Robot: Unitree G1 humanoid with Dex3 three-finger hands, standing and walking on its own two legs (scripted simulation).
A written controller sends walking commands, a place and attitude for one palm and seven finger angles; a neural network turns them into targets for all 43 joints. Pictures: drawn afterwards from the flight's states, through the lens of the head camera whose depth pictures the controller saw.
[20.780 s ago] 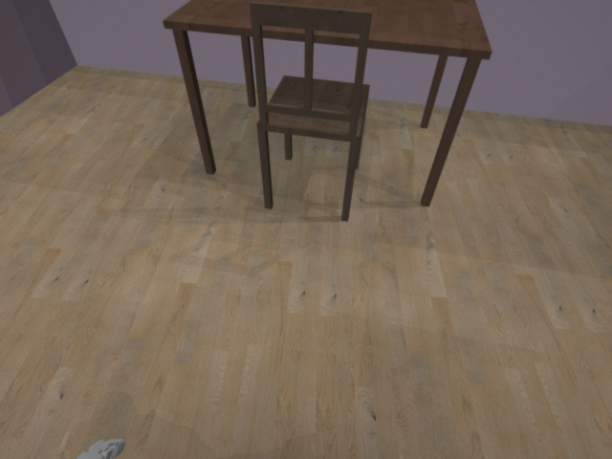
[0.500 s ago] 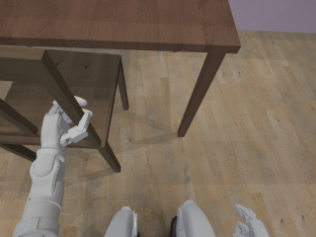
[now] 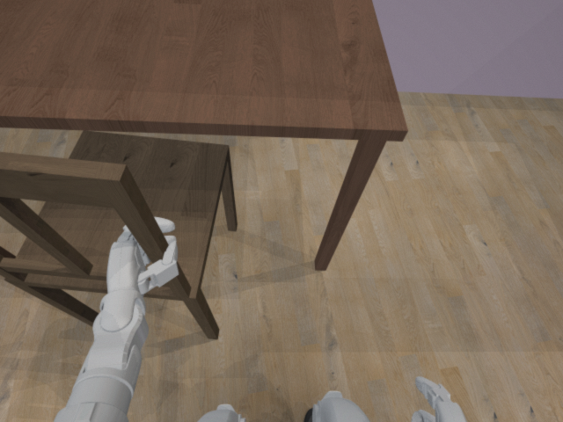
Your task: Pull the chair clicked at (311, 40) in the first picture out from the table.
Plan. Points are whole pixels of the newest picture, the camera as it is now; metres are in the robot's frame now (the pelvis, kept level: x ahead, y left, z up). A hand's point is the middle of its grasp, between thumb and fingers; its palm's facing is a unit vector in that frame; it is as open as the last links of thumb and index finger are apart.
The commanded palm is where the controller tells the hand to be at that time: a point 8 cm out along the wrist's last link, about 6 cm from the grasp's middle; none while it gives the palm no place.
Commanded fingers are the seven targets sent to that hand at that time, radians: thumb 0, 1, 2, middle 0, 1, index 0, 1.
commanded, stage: step backward, pulling the chair out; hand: left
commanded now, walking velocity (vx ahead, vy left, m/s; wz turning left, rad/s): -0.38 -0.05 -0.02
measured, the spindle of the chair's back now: (46, 237) +0.39 +0.37 -0.05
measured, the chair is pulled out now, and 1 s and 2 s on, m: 0.04 0.17 0.36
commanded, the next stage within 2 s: none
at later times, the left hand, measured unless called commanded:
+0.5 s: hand (183, 290) +0.30 +0.14 -0.03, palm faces +0.14 -0.98 -0.16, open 5.5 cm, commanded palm +0.28 +0.19 -0.03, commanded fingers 0.00 0.90 0.90 -0.50 -1.45 -0.50 -1.45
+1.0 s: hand (186, 361) +0.21 +0.13 -0.03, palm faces -0.01 -0.98 -0.20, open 5.7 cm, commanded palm +0.20 +0.17 -0.03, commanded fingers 0.00 0.90 0.90 -0.50 -1.45 -0.50 -1.45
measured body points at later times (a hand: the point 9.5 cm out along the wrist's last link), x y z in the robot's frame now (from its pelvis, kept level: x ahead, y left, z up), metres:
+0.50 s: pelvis -0.03 -0.02 +0.03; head +0.06 -0.03 +0.47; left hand +0.29 +0.19 -0.02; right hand +0.07 -0.26 -0.10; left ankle -0.03 +0.08 -0.70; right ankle +0.02 -0.13 -0.70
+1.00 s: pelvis -0.11 +0.00 +0.03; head -0.04 -0.01 +0.48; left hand +0.20 +0.18 -0.02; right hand +0.01 -0.23 -0.10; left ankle -0.07 +0.11 -0.70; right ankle -0.14 -0.12 -0.69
